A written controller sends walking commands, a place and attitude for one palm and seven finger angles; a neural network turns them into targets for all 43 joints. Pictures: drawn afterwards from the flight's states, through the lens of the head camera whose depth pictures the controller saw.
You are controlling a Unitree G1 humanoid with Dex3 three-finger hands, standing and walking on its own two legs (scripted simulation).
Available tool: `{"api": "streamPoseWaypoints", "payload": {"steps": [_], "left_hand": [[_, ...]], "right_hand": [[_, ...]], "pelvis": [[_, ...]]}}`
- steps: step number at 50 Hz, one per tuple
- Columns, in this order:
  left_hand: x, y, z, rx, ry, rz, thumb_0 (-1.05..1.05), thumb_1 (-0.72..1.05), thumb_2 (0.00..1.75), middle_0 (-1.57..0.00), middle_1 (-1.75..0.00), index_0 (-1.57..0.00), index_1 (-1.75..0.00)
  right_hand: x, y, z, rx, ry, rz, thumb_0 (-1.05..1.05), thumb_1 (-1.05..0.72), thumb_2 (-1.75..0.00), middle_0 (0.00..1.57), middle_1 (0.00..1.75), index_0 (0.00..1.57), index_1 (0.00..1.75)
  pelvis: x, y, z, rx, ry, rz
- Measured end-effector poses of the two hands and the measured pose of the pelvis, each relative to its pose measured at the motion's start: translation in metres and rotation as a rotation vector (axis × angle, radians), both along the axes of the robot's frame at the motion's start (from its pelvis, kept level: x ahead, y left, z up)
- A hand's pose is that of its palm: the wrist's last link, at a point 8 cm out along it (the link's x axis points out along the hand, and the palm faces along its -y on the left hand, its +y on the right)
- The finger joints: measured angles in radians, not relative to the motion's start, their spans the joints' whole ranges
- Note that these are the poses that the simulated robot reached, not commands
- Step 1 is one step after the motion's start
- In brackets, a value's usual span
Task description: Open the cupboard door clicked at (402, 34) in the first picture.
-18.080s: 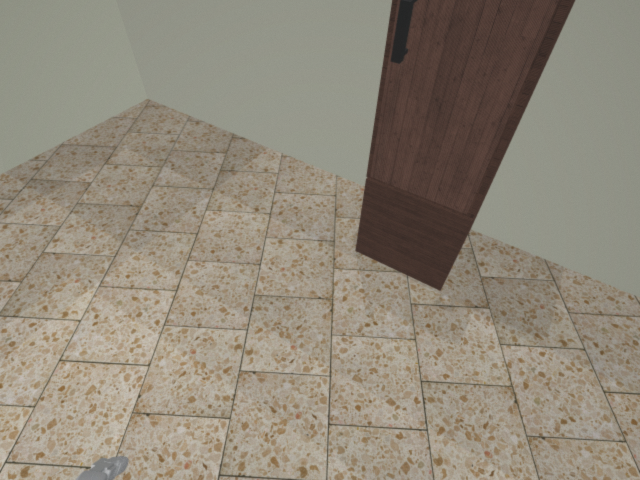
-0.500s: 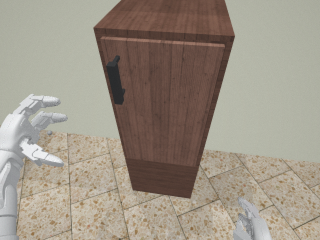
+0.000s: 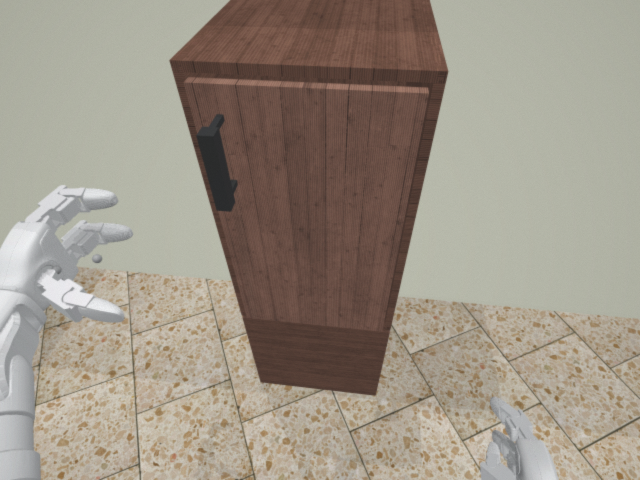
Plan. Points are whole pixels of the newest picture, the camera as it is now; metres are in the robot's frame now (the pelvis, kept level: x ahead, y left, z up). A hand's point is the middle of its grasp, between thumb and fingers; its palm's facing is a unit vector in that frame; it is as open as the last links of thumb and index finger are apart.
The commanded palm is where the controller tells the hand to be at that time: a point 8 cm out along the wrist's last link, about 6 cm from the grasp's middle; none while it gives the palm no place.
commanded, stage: raise the hand with hooked fingers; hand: left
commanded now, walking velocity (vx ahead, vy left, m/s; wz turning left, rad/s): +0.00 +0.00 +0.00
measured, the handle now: (222, 163) +0.51 +0.20 +0.14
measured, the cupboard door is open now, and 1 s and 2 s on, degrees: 0 0 0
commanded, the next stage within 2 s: move the hooked fingers beside the handle in 0.06 s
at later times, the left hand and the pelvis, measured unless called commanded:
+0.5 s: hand (116, 232) +0.33 +0.28 +0.16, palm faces +0.03 -1.00 -0.04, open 14.0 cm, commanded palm +0.31 +0.32 +0.16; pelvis -0.01 +0.00 +0.00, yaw +0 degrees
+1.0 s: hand (132, 211) +0.38 +0.28 +0.15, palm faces +0.01 -1.00 -0.01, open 14.0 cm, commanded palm +0.36 +0.33 +0.15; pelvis +0.00 +0.01 +0.00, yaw +0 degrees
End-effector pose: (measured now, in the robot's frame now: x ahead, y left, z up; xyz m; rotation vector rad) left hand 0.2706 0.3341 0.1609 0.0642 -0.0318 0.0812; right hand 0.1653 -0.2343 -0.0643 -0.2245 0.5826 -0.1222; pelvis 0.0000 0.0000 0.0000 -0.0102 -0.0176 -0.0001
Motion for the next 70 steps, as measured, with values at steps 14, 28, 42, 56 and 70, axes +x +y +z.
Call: {"api": "streamPoseWaypoints", "payload": {"steps": [14,28,42,56,70], "left_hand": [[-0.002,0.003,-0.003,-0.02,0.02,-0.002,-0.01,-0.5,0.3,-0.31,-1.2,-0.3,-1.2],[0.052,-0.005,0.001,-0.036,0.013,-0.059,-0.01,-0.5,0.3,-0.3,-1.2,-0.3,-1.2],[0.07,0.006,-0.008,-0.055,0.016,-0.034,-0.01,-0.5,0.3,-0.3,-1.2,-0.3,-1.2],[0.11,0.002,-0.011,-0.064,0.041,-0.068,-0.01,-0.5,0.3,-0.3,-1.2,-0.3,-1.2],[0.13,0.0,-0.013,-0.062,0.052,-0.072,-0.01,-0.5,0.3,-0.3,-1.2,-0.3,-1.2]], "right_hand": [[0.0,0.007,-0.003,0.014,0.002,0.018,0.01,-0.9,-0.9,0.2,0.3,0.2,0.3],[-0.03,-0.007,-0.013,-0.017,0.087,-0.047,0.01,-0.9,-0.9,0.2,0.3,0.2,0.3],[-0.049,-0.014,-0.019,-0.042,0.178,-0.081,0.01,-0.9,-0.9,0.2,0.3,0.2,0.3],[-0.051,-0.007,-0.022,-0.045,0.219,-0.093,0.01,-0.9,-0.9,0.2,0.3,0.2,0.3],[-0.076,-0.008,-0.031,-0.041,0.329,-0.131,0.01,-0.9,-0.9,0.2,0.3,0.2,0.3]], "pelvis": [[-0.004,-0.001,-0.001,0.001,-0.001,0.007],[-0.005,0.002,-0.001,0.003,0.035,-0.003],[0.002,0.006,-0.002,-0.001,0.066,-0.012],[0.005,0.013,-0.003,-0.005,0.107,-0.012],[0.011,0.018,-0.004,-0.007,0.129,-0.017]]}}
